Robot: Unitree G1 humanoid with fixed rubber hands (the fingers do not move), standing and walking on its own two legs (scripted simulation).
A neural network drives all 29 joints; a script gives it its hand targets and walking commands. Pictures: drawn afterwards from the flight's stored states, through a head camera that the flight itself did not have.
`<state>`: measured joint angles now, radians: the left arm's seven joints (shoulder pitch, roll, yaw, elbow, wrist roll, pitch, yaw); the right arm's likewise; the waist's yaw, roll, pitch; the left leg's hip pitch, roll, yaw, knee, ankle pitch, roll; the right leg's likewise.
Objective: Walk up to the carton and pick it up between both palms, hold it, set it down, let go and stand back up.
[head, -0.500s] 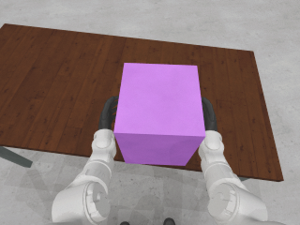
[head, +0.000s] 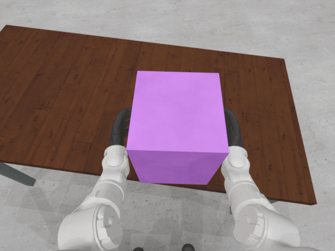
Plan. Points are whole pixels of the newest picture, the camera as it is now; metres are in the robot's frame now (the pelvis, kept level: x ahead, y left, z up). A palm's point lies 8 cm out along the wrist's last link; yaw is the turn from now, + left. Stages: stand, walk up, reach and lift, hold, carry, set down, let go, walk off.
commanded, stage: reach and lift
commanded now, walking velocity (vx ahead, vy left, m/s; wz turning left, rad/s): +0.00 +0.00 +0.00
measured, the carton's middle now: (175, 133) +0.41 -0.02 -0.04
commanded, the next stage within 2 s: none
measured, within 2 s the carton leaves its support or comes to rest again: leaves its support in 0.08 s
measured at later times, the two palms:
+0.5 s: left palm (117, 137) +0.38 +0.13 +0.00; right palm (236, 133) +0.37 -0.16 +0.02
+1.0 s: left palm (108, 131) +0.38 +0.14 +0.04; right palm (236, 123) +0.38 -0.15 +0.07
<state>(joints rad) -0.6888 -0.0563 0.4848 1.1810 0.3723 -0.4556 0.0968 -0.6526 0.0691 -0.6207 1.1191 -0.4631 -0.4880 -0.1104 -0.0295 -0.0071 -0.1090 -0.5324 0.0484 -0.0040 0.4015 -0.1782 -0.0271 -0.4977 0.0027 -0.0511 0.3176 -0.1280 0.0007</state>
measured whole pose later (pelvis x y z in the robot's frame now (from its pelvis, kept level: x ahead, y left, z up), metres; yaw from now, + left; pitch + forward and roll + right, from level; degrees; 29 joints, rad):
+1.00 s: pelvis -0.01 +0.01 +0.00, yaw +1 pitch +12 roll -1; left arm -0.67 0.02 0.21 1.15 0.04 -0.31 0.14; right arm -0.70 -0.03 -0.17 1.10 -0.06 -0.30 -0.17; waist -0.06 0.01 -0.16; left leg -0.43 0.04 0.00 0.41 -0.18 -0.02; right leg -0.38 -0.01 -0.06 0.31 -0.13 0.01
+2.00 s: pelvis -0.03 +0.01 +0.01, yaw +2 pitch -6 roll -1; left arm -0.53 -0.08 0.27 0.25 0.26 0.51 0.04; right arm -0.61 -0.03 -0.04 0.60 0.15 0.21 -0.21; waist -0.09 -0.06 0.03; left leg -0.09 0.02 -0.03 0.36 -0.17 -0.01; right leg -0.04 -0.01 -0.05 0.26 -0.13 0.02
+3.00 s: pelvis -0.03 +0.00 +0.01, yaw +3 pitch -8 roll -1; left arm -0.54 -0.08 0.28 0.12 0.30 0.63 0.01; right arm -0.62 -0.04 0.00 0.51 0.20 0.29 -0.24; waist -0.09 -0.05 0.04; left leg -0.05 0.02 -0.05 0.36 -0.18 -0.02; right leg 0.01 -0.01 -0.06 0.27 -0.14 0.01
